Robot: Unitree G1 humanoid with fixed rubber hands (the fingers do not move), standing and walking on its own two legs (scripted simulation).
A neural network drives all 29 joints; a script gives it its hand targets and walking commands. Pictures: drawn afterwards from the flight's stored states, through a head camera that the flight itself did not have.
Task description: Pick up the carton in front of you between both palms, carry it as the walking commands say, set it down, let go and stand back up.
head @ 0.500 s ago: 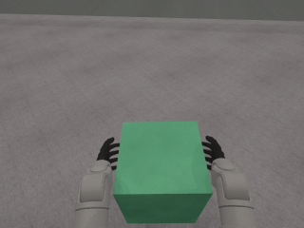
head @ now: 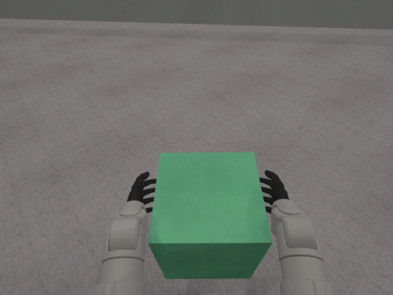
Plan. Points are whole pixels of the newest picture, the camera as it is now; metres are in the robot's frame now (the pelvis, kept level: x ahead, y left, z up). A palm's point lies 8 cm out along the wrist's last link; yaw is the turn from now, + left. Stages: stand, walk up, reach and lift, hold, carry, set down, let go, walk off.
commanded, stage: carry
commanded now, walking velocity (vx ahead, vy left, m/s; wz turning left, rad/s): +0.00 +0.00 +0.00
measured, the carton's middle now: (207, 218) +0.30 +0.00 -0.04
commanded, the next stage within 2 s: hold in 0.62 s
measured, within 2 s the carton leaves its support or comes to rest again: neither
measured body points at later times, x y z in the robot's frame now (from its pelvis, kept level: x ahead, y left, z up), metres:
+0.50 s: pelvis -0.01 -0.01 +0.00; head -0.03 -0.01 +0.45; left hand +0.29 +0.14 +0.03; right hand +0.29 -0.16 +0.03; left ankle +0.07 +0.11 -0.73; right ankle -0.08 -0.09 -0.73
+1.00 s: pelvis -0.03 +0.02 +0.01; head -0.04 +0.04 +0.46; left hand +0.30 +0.10 +0.04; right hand +0.23 -0.20 +0.04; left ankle +0.07 +0.14 -0.73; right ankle -0.08 -0.09 -0.73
